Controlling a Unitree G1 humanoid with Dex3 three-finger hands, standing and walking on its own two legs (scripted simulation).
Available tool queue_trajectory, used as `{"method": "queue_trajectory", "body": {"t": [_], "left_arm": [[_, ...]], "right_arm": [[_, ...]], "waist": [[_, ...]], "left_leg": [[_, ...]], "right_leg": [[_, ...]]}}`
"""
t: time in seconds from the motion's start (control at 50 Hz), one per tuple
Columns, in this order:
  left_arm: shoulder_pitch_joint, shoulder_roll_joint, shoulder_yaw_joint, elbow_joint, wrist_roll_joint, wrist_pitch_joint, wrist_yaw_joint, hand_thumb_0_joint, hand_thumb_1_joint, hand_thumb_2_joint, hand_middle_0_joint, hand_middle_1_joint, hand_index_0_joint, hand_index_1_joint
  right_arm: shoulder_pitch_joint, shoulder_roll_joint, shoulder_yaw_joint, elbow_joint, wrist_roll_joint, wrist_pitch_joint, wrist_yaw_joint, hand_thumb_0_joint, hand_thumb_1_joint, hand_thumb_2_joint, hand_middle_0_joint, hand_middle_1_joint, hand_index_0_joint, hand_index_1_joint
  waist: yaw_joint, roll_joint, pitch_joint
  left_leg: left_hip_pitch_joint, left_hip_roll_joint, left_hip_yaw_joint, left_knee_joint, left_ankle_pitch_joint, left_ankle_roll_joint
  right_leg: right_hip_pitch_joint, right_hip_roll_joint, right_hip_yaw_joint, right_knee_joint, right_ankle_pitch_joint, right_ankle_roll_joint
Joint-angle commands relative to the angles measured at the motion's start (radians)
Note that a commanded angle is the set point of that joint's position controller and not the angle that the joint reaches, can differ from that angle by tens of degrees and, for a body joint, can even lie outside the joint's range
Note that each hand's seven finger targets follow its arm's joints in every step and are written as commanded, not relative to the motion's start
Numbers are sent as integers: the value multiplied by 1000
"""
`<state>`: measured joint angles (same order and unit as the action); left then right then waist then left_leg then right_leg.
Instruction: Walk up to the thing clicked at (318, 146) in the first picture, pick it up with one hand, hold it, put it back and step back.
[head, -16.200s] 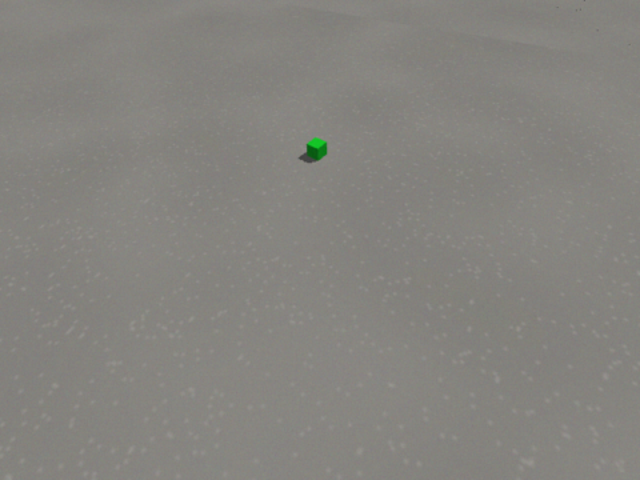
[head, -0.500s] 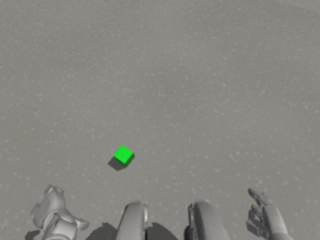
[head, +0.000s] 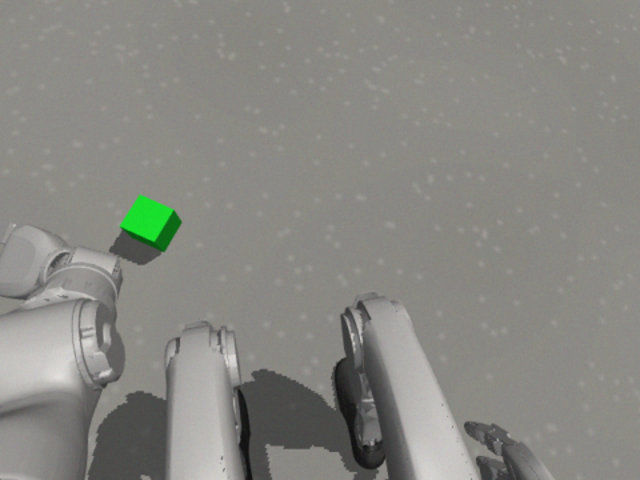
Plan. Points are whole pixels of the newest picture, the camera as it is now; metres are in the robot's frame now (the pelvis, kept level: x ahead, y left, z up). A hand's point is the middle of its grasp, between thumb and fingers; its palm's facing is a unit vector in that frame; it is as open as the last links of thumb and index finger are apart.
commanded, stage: rise first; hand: left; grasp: from above
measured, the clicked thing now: (152, 224) +0.56 +0.26 -0.39
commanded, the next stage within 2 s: approach in 1.14 s
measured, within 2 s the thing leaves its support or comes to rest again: neither
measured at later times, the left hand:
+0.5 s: hand (96, 242) +0.47 +0.29 -0.22, palm faces -0.14 -0.41 -0.90, open 13.7 cm
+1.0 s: hand (110, 237) +0.49 +0.29 -0.25, palm faces -0.13 -0.41 -0.90, open 13.3 cm
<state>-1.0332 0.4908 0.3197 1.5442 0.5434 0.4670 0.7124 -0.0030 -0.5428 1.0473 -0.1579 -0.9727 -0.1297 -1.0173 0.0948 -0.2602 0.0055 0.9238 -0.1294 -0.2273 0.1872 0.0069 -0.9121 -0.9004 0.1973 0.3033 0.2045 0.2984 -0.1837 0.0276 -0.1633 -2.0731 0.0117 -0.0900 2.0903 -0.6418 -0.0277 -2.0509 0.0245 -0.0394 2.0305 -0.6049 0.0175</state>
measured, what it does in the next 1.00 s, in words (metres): lowers itself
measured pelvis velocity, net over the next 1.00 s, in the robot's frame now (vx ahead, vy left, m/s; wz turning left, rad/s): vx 0.01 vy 0.00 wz -0.07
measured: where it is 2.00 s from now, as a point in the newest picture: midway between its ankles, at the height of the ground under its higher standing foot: (300, 447)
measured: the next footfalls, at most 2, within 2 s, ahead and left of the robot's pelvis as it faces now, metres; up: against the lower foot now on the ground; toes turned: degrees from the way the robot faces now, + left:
none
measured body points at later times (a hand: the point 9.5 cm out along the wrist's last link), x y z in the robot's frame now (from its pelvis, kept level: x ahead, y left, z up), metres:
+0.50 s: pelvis +0.01 +0.00 -0.08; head +0.26 +0.02 +0.30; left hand +0.48 +0.31 -0.17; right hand +0.00 -0.26 -0.19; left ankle +0.09 +0.13 -0.39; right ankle +0.11 -0.12 -0.39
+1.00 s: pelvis +0.01 +0.00 -0.09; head +0.29 +0.02 +0.26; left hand +0.50 +0.30 -0.20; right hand -0.02 -0.26 -0.19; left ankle +0.09 +0.13 -0.39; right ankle +0.11 -0.12 -0.39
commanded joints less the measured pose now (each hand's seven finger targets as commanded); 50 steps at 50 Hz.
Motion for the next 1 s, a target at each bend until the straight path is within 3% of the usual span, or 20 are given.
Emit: {"method": "queue_trajectory", "body": {"t": [0.0,0.04,0.12,0.16,0.26,0.38,0.46,0.52,0.54,0.58,0.66,0.72,0.82,0.98], "left_arm": [[-437,321,15,-74,54,-7,31,0,-581,1079,-112,-984,-77,-1024],[-473,332,16,-46,67,-5,19,0,-564,1069,-119,-969,-85,-1008],[-487,349,14,33,103,-3,-6,0,-557,1051,-114,-988,-87,-1019],[-493,375,8,31,129,-5,-26,0,-552,1047,-101,-1024,-84,-1045],[-492,400,5,47,178,-12,-48,0,-492,981,-129,-1019,-127,-1024],[-546,451,24,23,185,-31,-54,0,-476,947,-133,-1039,-143,-1032],[-560,497,46,26,217,-41,-47,0,-493,961,-129,-1031,-133,-1029],[-553,497,42,28,222,-42,-50,0,-469,933,-152,-1010,-157,-1008],[-547,486,36,36,219,-42,-50,0,-461,928,-158,-1002,-162,-998],[-557,505,43,40,223,-41,-46,0,-429,902,-183,-974,-188,-971],[-555,517,56,83,208,-37,-29,0,-441,906,-191,-951,-188,-956],[-572,522,54,94,202,-33,-23,0,-426,897,-210,-927,-203,-936],[-589,548,61,123,208,-29,0,0,-422,897,-206,-914,-198,-923],[-610,580,56,110,189,-27,15,0,-402,870,-224,-911,-219,-917]], "right_arm": [[156,-224,-56,-25,18,-38,31,0,-897,-900,201,300,201,300],[185,-227,-53,-18,20,-40,43,0,-896,-899,201,300,201,300],[229,-249,-43,-10,26,-48,65,0,-896,-899,200,300,201,299],[252,-246,-32,-14,21,-48,75,0,-894,-897,201,299,201,299],[299,-264,-17,-23,21,-61,91,0,-895,-897,200,300,201,300],[335,-279,-1,-25,8,-67,101,0,-903,-899,200,300,201,300],[343,-302,1,-20,0,-66,99,0,-903,-899,200,300,200,300],[351,-299,8,-22,-9,-66,103,0,-907,-900,200,300,200,300],[349,-299,11,-18,-11,-66,103,0,-904,-898,200,300,200,300],[351,-302,18,-24,-17,-67,104,0,-906,-899,200,300,200,300],[348,-311,21,-22,-23,-65,108,0,-908,-900,200,300,200,300],[356,-315,33,-26,-31,-64,112,0,-908,-900,200,300,200,300],[354,-332,49,-24,-38,-60,116,0,-905,-899,200,300,200,300],[347,-350,73,-30,-46,-56,132,0,-911,-900,200,300,200,300]], "waist": [[-18,213,-668],[-41,217,-655],[-58,232,-608],[-79,195,-589],[-93,212,-597],[-114,245,-595],[-108,289,-605],[-135,263,-569],[-126,262,-570],[-142,257,-569],[-129,243,-554],[-149,233,-546],[-166,266,-523],[-195,305,-496]], "left_leg": [[478,2,50,-212,17,11],[440,0,57,-176,20,17],[389,1,35,-136,54,18],[332,-4,50,-99,83,30],[301,-7,49,-46,116,35],[271,-6,55,8,132,40],[278,-2,58,26,134,35],[234,-4,61,48,137,43],[237,-1,66,56,144,43],[223,-1,65,71,152,46],[172,2,64,89,133,47],[169,5,55,96,142,47],[207,11,32,93,146,38],[214,12,15,94,146,38]], "right_leg": [[244,-9,-52,-203,4,-33],[231,-5,-52,-187,13,-31],[166,-6,-68,-109,66,-34],[209,-1,-64,-105,91,-30],[201,4,-71,-60,126,-32],[202,12,-85,-23,142,-32],[192,18,-91,7,145,-37],[205,18,-94,12,154,-33],[214,23,-93,8,159,-33],[221,24,-93,12,168,-30],[244,28,-94,16,159,-25],[256,31,-99,19,170,-23],[215,33,-117,35,169,-30],[214,33,-132,41,175,-31]]}}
